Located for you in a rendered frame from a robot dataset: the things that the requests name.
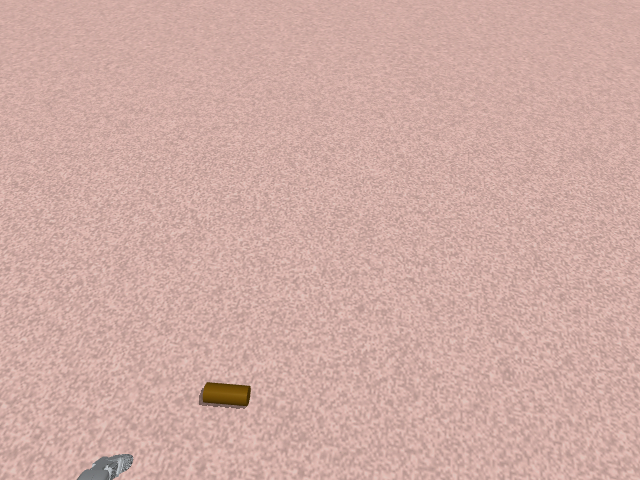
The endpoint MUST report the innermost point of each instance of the left robot hand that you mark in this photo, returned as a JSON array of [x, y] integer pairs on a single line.
[[107, 468]]

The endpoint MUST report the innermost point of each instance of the can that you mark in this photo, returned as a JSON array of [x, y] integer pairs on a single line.
[[229, 394]]

